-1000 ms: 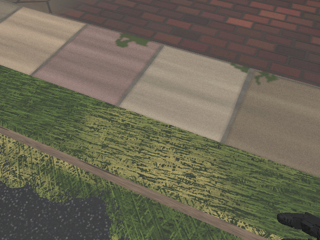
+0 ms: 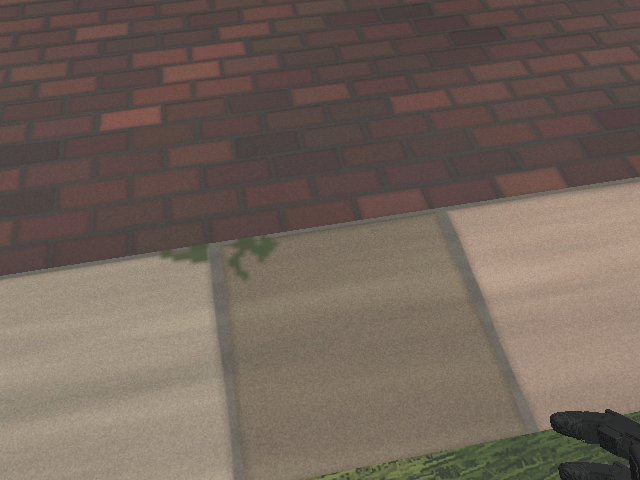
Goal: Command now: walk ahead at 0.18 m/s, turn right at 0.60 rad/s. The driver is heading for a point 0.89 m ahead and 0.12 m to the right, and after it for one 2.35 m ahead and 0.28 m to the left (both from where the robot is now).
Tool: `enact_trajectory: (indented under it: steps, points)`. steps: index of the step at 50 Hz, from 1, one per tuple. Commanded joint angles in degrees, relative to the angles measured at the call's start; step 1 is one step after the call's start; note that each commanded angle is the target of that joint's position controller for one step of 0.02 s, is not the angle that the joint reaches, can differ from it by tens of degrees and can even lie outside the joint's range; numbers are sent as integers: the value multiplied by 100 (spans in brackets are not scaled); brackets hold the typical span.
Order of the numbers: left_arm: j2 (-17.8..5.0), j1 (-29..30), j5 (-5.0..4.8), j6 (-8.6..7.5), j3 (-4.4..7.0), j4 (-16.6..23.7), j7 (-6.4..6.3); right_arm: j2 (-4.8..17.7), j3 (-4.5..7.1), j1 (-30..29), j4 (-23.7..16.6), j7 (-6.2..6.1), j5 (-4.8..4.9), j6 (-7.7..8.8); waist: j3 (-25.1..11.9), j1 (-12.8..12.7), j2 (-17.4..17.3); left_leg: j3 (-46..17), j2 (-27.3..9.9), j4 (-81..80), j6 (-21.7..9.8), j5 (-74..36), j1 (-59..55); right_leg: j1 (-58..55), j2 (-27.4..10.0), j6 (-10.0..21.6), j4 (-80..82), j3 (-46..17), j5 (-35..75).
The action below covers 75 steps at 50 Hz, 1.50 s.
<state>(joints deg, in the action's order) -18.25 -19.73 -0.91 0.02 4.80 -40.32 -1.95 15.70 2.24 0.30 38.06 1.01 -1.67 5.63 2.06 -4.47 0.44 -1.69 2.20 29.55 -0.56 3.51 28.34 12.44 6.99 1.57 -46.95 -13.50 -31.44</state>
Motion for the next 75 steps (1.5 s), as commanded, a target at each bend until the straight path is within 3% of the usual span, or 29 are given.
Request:
enact_trajectory:
  steps: [1, 3, 5, 11, 18, 19, 20, 21, 22, 23, 26, 30, 33, 37, 39, 40, 44, 47, 50, 53, 54, 55, 56, 57, 59, 62, 65, 70, 75]
  points:
    - [-865, -932, -77, -17, 128, 333, 16, 902, 305, 1120, -267, -60, 95, -161, -2249, 464, -1098, -3290, -2797, -507, -1642, -1983, -4094, 2470, -374, -495, -3113, 144, -628]
    - [-970, -17, -69, 201, 197, 485, -49, 538, 164, 592, -340, -129, 65, -327, -1123, 510, -519, -1878, -2113, -824, -1242, -954, -2747, 2568, -680, -662, -2998, 591, 71]
    - [-660, 30, -61, 340, 156, 562, -73, 647, 188, 321, -258, -164, 7, -386, -582, 310, -800, -1055, -1657, -1235, -1110, -531, -1576, 1994, -861, -650, -2386, 867, 386]
    - [-348, 432, 28, 318, 41, 742, 4, 902, 326, 285, -74, -222, 84, -441, -933, 428, -787, -320, -1962, -1443, -1394, -1027, -1742, 1400, -1101, -530, -815, 1151, 1092]
    - [-433, 514, 59, 351, 102, 785, 211, 1120, 388, 268, 166, -172, 303, -596, -725, 296, -787, 173, -1968, -1013, -932, 89, -1591, 213, -849, -38, 1382, 1617, 1747]
    - [-510, 345, 85, 339, 146, 695, 199, 968, 343, 444, 273, -160, 329, -615, -723, 260, -633, 342, -1790, -644, -661, 368, -1320, -293, -728, 124, 1866, 1570, 2020]
    - [-849, 205, 97, 327, 234, 692, 141, 649, 250, 727, 370, -109, 247, -622, -669, 325, 293, 849, -1332, 365, -135, 1163, -674, -876, -1353, 433, 2598, 586, 2951]
    - [-1381, 462, 139, 328, 291, 908, 45, 402, 136, 688, 110, -70, -7, -601, -542, 532, 1860, 1186, -456, 1786, 453, 3157, 725, -1121, -2729, 1363, 2836, -1258, 3997]
    - [-1236, 335, 308, 214, 251, 899, 77, 802, 279, 216, 67, -143, 75, -597, -688, 69, 1241, 343, -440, 2916, 459, 3388, 740, -531, -2918, 1839, 2906, -1283, 3942]
    - [-1045, 544, 326, 104, 176, 831, 99, 876, 326, 256, 113, -162, 201, -624, -618, 225, 953, 141, -517, 3272, 396, 2999, 714, -401, -2591, 1633, 2877, -761, 3827]
    - [-572, 1212, 157, -14, -4, 778, 78, 824, 365, 651, 430, -233, 128, -690, -650, 521, 750, 78, -562, 3393, 475, 1981, 437, -319, -1995, 1079, 2737, 71, 4116]
    - [-63, 1407, 252, -60, -199, 581, 64, 426, 201, 845, 610, -168, 201, -708, -775, 580, 688, 66, -662, 2003, 567, 1472, -475, -322, -1728, 953, 2687, 676, 4003]
    - [-357, 1206, 286, -37, -122, 314, 84, 552, 163, 597, 497, -128, 213, -732, -577, 339, 761, 211, -585, 1195, 523, 1780, -902, -285, -1947, 1106, 2698, 469, 3514]
    - [-659, 1268, 108, 52, 4, 148, 25, 736, 197, 845, 473, -122, 233, -720, -367, 488, 611, 414, -428, 162, 274, 1135, -1068, -364, -2098, 1042, 2376, 323, 3696]
    - [-614, 1048, 109, 34, 52, 90, -41, 1044, 252, 863, 406, -134, 154, -705, -442, 383, 38, -57, -692, -83, -26, -838, -1374, -268, -1705, 604, 1904, 668, 3079]
    - [-491, 1019, 206, 8, 54, 172, -67, 1264, 333, 876, 447, -151, 214, -711, -533, 222, -703, -481, -949, -49, -353, -1313, -1403, -70, -1168, 307, 1586, 1235, 2632]
    - [-117, 1849, 152, 87, 44, 395, -100, 1206, 370, 1199, 401, -229, 109, -581, -403, 783, -1549, -2563, -2067, -1136, -1593, -1088, -2025, 1573, -279, -186, -640, 1196, -353]
    - [-190, 1547, 64, 51, 94, 304, -49, 1226, 428, 769, 310, -285, 289, -508, -468, 491, -800, -1990, -1700, -881, -1158, -1191, -2237, 1806, -611, -287, -407, 889, -65]
    - [-36, 1384, 24, -56, 40, 195, 45, 1232, 477, 664, 271, -339, 336, -758, -717, 537, -1019, -1794, -1339, -709, -943, -1207, -1956, 846, -392, -447, 818, 1151, 830]
    - [-291, 698, 10, -70, 159, -60, 133, 1031, 422, 553, 158, -347, 391, -857, -813, 279, -895, -1734, -926, -330, -517, 183, -1268, -530, -450, -299, 2609, 1250, 2232]
    - [-748, 560, 105, -36, 272, -28, 66, 684, 331, 796, 163, -320, 289, -851, -784, 408, 210, -1206, -400, 799, -118, 1653, -371, -1140, -1598, 90, 2989, 98, 2315]
    - [-1200, 804, 336, 1, 331, 105, 76, 604, 326, 909, 5, -330, 252, -782, -594, 566, 1653, -576, 284, 2000, 164, 3304, 563, -698, -2842, 1027, 3213, -1509, 2851]
    - [-920, 928, 448, -83, 221, 261, 95, 1056, 445, 955, 62, -341, 211, -720, -560, 505, 1210, -882, -10, 3174, 246, 3381, 495, -328, -3051, 1537, 3326, -1778, 2776]
    - [-615, 1237, 385, -152, 126, 283, 96, 1250, 543, 1015, 218, -340, 265, -729, -329, 647, 717, -959, -47, 3624, 256, 2976, 508, -147, -2724, 1391, 3239, -1160, 2668]
    - [-407, 1534, 179, -222, 46, 272, 76, 1056, 535, 1210, 475, -410, 224, -804, -172, 710, 517, -956, -52, 3761, 381, 2232, 607, -280, -2140, 973, 3113, -295, 2681]
    - [-221, 1106, 164, -240, -55, 55, 14, 716, 421, 1091, 434, -369, 251, -784, -436, 557, 594, -742, -74, 3239, 569, 1675, 281, -586, -1891, 1021, 3133, 298, 2888]
    - [-542, 713, 69, -217, 23, -168, -24, 601, 296, 592, 273, -278, 249, -700, -225, 205, 873, -228, -320, 2148, 570, 1642, 355, -915, -1998, 1049, 3691, -80, 728]
    - [-817, 418, -7, -266, 117, -376, 44, 556, 203, 332, 243, -156, 276, -433, 69, 32, 713, 221, -428, 772, 235, 1930, -229, -784, -2193, 1144, 3876, -113, 666]
    - [-641, 591, -122, -252, 66, -494, 148, 576, 247, 1256, 717, -90, 303, -283, -136, 623, 468, 540, -178, -829, -253, 885, -2480, 333, -1854, 931, 3240, 383, 910]
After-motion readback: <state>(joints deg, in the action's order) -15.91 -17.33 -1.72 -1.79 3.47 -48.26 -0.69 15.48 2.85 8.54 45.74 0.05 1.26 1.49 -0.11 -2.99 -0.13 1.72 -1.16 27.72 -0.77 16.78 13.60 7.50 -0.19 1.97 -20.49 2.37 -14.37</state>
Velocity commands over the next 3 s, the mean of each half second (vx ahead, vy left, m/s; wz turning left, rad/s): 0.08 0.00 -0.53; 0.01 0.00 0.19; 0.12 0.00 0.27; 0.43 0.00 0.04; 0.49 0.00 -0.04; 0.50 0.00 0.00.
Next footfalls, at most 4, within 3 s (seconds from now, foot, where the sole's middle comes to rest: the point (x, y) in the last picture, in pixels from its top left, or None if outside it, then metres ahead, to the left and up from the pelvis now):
0.40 right None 0.08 -0.14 -0.76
0.76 left None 0.12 0.09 -0.76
1.08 right None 0.08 -0.17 -0.76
1.52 left None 0.10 0.07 -0.76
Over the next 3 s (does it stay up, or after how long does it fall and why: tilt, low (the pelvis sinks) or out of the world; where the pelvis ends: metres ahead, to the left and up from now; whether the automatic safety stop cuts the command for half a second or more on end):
stays up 0.86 -0.04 0.01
